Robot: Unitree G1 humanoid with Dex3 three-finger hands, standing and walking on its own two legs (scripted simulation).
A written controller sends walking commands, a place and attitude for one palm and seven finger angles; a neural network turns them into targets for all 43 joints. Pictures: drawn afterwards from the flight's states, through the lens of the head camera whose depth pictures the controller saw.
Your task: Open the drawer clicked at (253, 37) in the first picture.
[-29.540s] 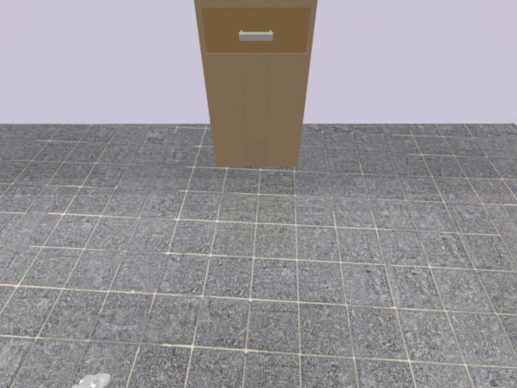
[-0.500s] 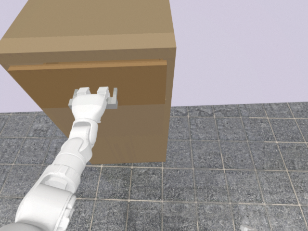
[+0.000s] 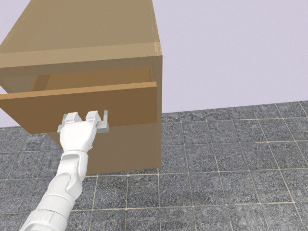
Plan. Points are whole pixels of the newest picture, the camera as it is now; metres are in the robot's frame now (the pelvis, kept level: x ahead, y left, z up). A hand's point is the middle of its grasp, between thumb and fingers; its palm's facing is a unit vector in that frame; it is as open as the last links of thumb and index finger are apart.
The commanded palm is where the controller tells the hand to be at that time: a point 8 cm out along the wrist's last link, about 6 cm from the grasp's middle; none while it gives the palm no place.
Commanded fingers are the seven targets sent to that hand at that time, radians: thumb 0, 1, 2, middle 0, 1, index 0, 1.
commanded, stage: pull the drawer open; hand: left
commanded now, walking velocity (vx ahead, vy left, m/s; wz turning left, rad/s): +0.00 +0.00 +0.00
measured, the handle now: (84, 122) +0.42 +0.21 +0.01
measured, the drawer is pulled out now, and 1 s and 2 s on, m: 0.08 0.30 0.30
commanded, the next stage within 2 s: open the thumb to release the handle in 1.16 s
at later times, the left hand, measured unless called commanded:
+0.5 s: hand (82, 181) +0.25 +0.18 -0.01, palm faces +0.01 -0.14 -0.99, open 6.1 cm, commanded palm +0.20 +0.20 +0.04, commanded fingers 0.00 0.90 0.90 -0.40 -1.35 -0.40 -1.35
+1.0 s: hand out of the picture +0.14 +0.18 -0.01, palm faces +0.00 -0.14 -0.99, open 6.2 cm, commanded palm +0.09 +0.19 +0.04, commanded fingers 0.00 0.90 0.90 -0.40 -1.35 -0.40 -1.35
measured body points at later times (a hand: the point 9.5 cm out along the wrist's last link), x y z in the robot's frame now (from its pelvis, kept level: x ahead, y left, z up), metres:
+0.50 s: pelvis +0.00 -0.01 +0.00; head +0.03 -0.03 +0.45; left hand +0.25 +0.19 +0.05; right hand +0.22 -0.22 -0.10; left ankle -0.04 +0.10 -0.72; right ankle -0.03 -0.11 -0.72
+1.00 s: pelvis -0.02 -0.02 -0.02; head +0.01 -0.06 +0.43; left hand +0.14 +0.18 +0.05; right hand +0.20 -0.24 -0.11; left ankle -0.04 +0.10 -0.72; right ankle -0.03 -0.11 -0.72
